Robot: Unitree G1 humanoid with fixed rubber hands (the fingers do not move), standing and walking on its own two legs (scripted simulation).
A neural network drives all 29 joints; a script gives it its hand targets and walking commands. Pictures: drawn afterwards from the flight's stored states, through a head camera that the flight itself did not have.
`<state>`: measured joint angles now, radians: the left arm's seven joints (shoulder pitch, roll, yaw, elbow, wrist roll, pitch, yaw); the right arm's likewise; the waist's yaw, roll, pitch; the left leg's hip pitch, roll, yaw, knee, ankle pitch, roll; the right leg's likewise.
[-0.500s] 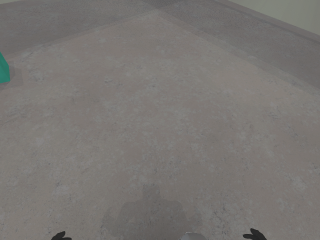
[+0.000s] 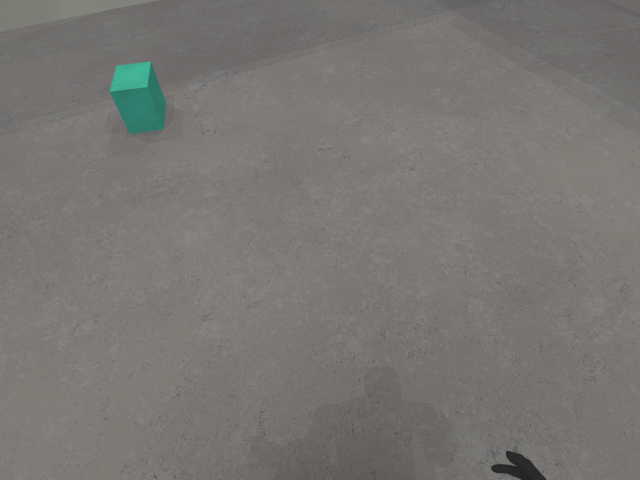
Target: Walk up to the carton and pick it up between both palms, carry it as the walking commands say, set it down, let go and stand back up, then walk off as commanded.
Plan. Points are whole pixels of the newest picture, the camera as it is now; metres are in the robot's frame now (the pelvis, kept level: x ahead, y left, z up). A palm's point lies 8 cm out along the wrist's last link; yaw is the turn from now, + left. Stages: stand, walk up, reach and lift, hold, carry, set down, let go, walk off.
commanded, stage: walk up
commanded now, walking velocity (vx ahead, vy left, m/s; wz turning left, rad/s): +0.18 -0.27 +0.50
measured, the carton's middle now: (140, 97) +2.00 +0.92 -0.65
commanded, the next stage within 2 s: none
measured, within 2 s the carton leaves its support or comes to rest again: neither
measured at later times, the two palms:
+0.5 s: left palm out of the picture +0.13 +0.19 -0.12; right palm (590, 433) +0.20 -0.37 -0.14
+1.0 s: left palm out of the picture +0.06 +0.12 -0.13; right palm (367, 220) +0.59 -0.10 -0.11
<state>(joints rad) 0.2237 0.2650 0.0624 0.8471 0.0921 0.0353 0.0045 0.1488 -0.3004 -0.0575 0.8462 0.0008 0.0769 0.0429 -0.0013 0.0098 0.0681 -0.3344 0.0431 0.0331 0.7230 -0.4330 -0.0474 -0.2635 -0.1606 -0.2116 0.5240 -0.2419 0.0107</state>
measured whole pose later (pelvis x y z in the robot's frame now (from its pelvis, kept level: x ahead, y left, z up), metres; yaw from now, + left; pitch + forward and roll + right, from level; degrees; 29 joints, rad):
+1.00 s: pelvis +0.29 -0.01 -0.02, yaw +23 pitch +2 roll +0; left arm 0.56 0.19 0.03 1.09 0.00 -0.06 0.00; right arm -0.09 -0.22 -0.02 0.87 -0.05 -0.04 0.06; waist 0.13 -0.01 0.05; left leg -0.44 0.02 0.14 0.57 -0.17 0.07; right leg -0.01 -0.16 -0.27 0.58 -0.45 0.06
